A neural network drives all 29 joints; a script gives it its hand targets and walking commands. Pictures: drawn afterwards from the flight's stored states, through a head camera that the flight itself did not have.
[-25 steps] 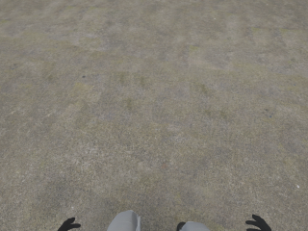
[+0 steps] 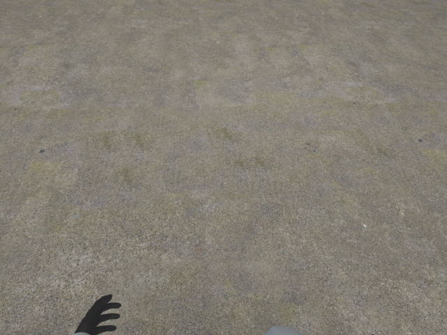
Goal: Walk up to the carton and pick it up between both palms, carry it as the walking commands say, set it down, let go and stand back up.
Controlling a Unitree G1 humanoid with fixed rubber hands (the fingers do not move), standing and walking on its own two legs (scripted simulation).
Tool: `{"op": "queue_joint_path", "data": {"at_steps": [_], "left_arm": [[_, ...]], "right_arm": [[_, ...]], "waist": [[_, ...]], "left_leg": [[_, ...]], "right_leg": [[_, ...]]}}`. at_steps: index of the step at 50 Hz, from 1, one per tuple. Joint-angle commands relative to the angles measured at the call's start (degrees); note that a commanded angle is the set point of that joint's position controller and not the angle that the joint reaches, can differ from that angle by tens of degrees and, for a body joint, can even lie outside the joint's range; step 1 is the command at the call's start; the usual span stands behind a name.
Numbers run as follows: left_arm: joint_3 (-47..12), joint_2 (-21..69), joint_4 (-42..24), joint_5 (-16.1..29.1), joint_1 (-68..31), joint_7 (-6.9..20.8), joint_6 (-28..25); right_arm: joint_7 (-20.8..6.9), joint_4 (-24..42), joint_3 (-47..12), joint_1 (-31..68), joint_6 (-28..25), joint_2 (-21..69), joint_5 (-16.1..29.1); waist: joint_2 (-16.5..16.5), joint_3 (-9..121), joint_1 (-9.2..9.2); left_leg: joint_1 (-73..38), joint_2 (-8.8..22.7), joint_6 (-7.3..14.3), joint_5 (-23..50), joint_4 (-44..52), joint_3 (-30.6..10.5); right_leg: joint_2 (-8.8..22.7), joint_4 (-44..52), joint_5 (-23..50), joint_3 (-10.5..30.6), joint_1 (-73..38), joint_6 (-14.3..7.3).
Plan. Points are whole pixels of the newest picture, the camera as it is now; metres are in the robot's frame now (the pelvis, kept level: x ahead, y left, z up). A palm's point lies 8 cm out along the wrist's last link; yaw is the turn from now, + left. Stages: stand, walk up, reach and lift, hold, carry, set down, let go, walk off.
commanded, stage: walk up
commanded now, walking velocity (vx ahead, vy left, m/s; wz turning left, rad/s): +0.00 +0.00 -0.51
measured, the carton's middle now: out of the picture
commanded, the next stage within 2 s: none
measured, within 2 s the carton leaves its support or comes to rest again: neither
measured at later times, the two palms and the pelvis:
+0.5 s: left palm out of the picture +0.07 +0.22 -0.09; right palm out of the picture +0.04 -0.34 -0.11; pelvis -0.04 -0.04 +0.01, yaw -15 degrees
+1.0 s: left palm (136, 277) +0.24 +0.19 -0.11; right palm out of the picture -0.16 -0.22 -0.08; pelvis -0.01 +0.02 +0.02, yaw -29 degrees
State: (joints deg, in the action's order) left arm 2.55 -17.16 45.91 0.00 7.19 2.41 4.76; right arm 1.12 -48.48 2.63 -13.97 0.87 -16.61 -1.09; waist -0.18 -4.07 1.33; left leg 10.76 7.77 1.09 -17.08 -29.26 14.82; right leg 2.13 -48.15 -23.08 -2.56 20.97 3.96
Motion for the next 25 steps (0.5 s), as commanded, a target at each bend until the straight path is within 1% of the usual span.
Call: {"op": "queue_joint_path", "data": {"at_steps": [1,2,3,4,5,6,7,8,9,10,11,12,13,14,15,16,17,18,19,20,21,22,23,24,25], "left_arm": [[0.4,-2.11,-4.09,0.26,-1.33,-0.39,-1.09],[0.78,-3.18,-3.03,0.04,0.93,-0.34,-1.14],[0.62,-2.23,-2.81,-0.16,1.23,-0.37,-1.81],[1.18,-3.48,-1.61,-0.2,2.55,-0.55,-2.02],[2.26,-7.37,-0.53,-0.39,8.47,-1.11,-3.15],[3.42,-12.25,-0.27,-1.23,11.34,-1.13,-3.45],[3.48,-13.52,-0.13,-1.13,11.55,-1.54,-3.58],[2.78,-11.61,0.16,-0.89,8.44,-1.92,-3.75],[2.41,-8.19,-0.25,-1.19,7.56,-2.25,-3.74],[2.38,-8.97,-0.01,-0.44,6.27,-2.95,-4.2],[2.07,-7.11,-0.97,0.01,5.07,-3.01,-4.58],[1.91,-6.36,-0.25,0.13,4.86,-2.93,-4.82],[1.63,-6.13,-0.12,0.16,5.43,-2.8,-4.66],[1.5,-5.78,0.07,-0.15,7.44,-2.66,-4.68],[1.65,-7.31,-0.89,-1.31,7.34,-2.72,-4.47],[1.79,-6.86,-0.53,-1.75,6.14,-2.41,-4.1],[1.8,-7.74,-0.91,-1.83,7.9,-2.77,-4.08],[1.53,-7.31,-0.25,-1.65,10.46,-2.65,-4.18],[1.85,-6.95,-0.47,-1.4,8.75,-2.29,-4.71],[1.87,-6.86,-0.62,-1.74,10.65,-2.29,-4.5],[2.46,-8.1,-0.23,-1.57,13.84,-2.47,-4.72],[2.38,-8.79,-0.79,-1.82,13.31,-2.53,-4.56],[2.05,-8.53,-1.87,-1.72,10.47,-2.45,-4.21],[2.58,-9.24,-2.26,-1.61,12.16,-2.52,-4.12],[2.59,-8.84,-2.29,-1.54,11.93,-2.35,-3.91]], "right_arm": [[0.08,3.28,2.82,-0.35,0.36,-11.0,-0.46],[-0.1,3.29,3.01,1.08,0.69,-11.34,-0.31],[-0.16,3.03,2.6,0.39,1.08,-10.06,-0.26],[-0.37,3.3,2.54,2.2,1.2,-10.43,-0.19],[-0.94,4.05,1.87,2.05,1.0,-9.33,0.74],[-0.83,6.23,0.91,2.59,1.45,-4.67,0.27],[-0.53,7.06,0.97,4.54,2.1,-5.35,0.73],[-0.56,6.86,1.21,8.97,2.15,-5.67,1.23],[-0.96,8.0,1.24,8.27,2.1,-5.06,0.68],[-1.31,7.2,1.18,7.7,2.15,-6.07,0.81],[-1.48,6.04,1.33,4.85,1.83,-5.82,0.75],[-1.35,4.68,1.7,5.57,2.13,-6.14,0.52],[-1.43,4.43,1.62,4.92,2.16,-6.44,0.57],[-1.56,4.44,1.57,5.19,2.22,-6.15,0.68],[-1.03,4.1,2.26,4.13,2.75,-5.93,-0.47],[-0.81,4.67,2.26,4.92,3.1,-5.98,-0.4],[-0.8,4.09,2.01,5.62,3.63,-5.33,-0.08],[-0.96,4.85,2.15,6.84,3.4,-5.09,-0.26],[-0.55,3.25,2.16,7.48,3.11,-3.42,-0.46],[-0.67,4.21,2.0,8.1,3.28,-3.75,-0.07],[-0.2,4.79,1.66,8.44,3.08,-3.09,0.09],[-0.37,4.27,1.65,9.75,3.12,-3.77,0.19],[-0.86,4.81,2.17,9.58,3.43,-4.58,0.16],[-0.21,5.83,2.3,9.47,3.61,-4.18,0.07],[-0.31,6.02,2.32,10.24,3.34,-4.72,0.16]], "waist": [[-11.65,3.98,0.63],[-10.81,4.82,-1.25],[-7.97,3.31,-1.52],[-5.17,2.24,-3.16],[3.32,5.75,-6.1],[19.4,4.08,-5.84],[18.4,2.8,-5.34],[14.55,-0.32,-4.9],[11.21,0.49,-4.0],[11.32,3.52,-3.0],[9.77,5.02,-1.6],[6.89,7.83,-1.32],[5.03,9.38,-1.3],[6.51,9.15,-1.71],[5.79,4.54,-1.03],[7.62,6.3,-1.21],[8.53,3.78,-1.81],[7.98,3.73,-3.16],[9.97,4.1,-3.96],[8.17,5.14,-4.52],[11.52,5.52,-5.8],[11.03,4.34,-5.88],[12.27,3.34,-4.89],[10.29,3.85,-5.43],[9.25,1.33,-5.79]], "left_leg": [[-6.52,13.45,6.05,26.46,3.14,-10.25],[-3.62,13.74,5.12,23.86,2.3,-10.34],[-3.11,11.74,4.17,20.83,0.14,-8.47],[1.06,11.08,1.9,17.14,-2.76,-7.44],[8.41,6.29,-1.1,6.72,-13.34,-4.91],[24.24,-2.12,-5.6,-16.71,-27.43,-5.57],[24.61,-2.7,-5.66,-19.27,-34.47,-11.55],[22.88,-1.89,-5.82,-17.31,-36.33,-13.64],[23.39,-1.44,-6.69,-12.38,-34.88,-15.71],[22.27,-1.76,-6.81,-7.72,-34.63,-16.73],[21.08,-2.31,-6.33,-3.74,-35.79,-15.27],[19.53,-2.71,-6.29,-1.67,-35.92,-15.14],[19.85,-3.29,-5.96,-1.38,-35.46,-14.96],[17.91,-3.88,-5.61,-1.26,-35.02,-14.22],[17.2,-4.65,-4.78,-1.96,-33.6,-13.21],[16.18,-5.61,-4.55,-3.69,-32.12,-12.43],[16.35,-5.37,-4.36,-2.37,-29.79,-13.44],[18.12,-5.93,-4.04,-1.62,-27.12,-13.76],[15.92,-4.82,-4.75,-0.5,-25.94,-12.61],[14.17,-5.6,-4.53,-2.65,-23.4,-11.84],[15.41,-5.82,-4.44,-3.28,-22.79,-11.53],[15.7,-6.13,-4.46,-4.68,-24.06,-12.02],[13.95,-6.41,-4.18,-4.42,-25.02,-13.16],[14.92,-5.41,-3.8,-4.32,-26.09,-12.94],[15.97,-5.05,-4.23,-4.98,-22.82,-12.84]], "right_leg": [[-0.05,6.87,-3.47,-1.69,1.56,-0.49],[0.19,9.02,-2.44,-2.05,-1.75,-1.38],[-1.08,13.75,-0.15,-3.96,-3.02,-1.63],[-0.42,18.97,3.5,-3.16,-8.07,-2.93],[5.5,26.68,15.43,4.06,-17.83,-6.6],[17.24,26.42,36.73,22.22,-21.01,-11.63],[21.4,28.5,44.64,25.63,-16.26,-16.18],[18.51,28.44,44.22,22.86,-11.94,-16.2],[14.63,27.27,41.71,19.45,-12.95,-14.01],[13.07,27.07,38.73,17.12,-14.92,-12.08],[12.01,27.4,42.81,14.87,-15.16,-11.78],[11.16,26.96,40.61,13.42,-16.59,-11.03],[10.98,26.22,39.51,13.49,-18.32,-11.34],[11.01,28.04,39.7,15.48,-16.4,-11.22],[9.94,28.66,42.17,13.55,-12.32,-11.25],[8.52,28.71,38.56,13.22,-12.62,-10.31],[9.28,29.25,33.41,15.08,-11.54,-11.2],[9.56,30.44,31.56,18.11,-14.31,-10.8],[8.53,28.89,33.23,16.08,-13.62,-11.45],[7.36,29.1,30.78,16.7,-16.15,-11.0],[8.34,29.38,32.48,19.28,-17.99,-11.57],[8.36,30.61,30.09,22.08,-15.7,-12.27],[8.43,32.09,21.02,23.66,-13.45,-11.45],[9.9,32.79,17.82,24.72,-12.58,-11.92],[8.82,33.11,16.32,25.38,-13.3,-11.51]]}}
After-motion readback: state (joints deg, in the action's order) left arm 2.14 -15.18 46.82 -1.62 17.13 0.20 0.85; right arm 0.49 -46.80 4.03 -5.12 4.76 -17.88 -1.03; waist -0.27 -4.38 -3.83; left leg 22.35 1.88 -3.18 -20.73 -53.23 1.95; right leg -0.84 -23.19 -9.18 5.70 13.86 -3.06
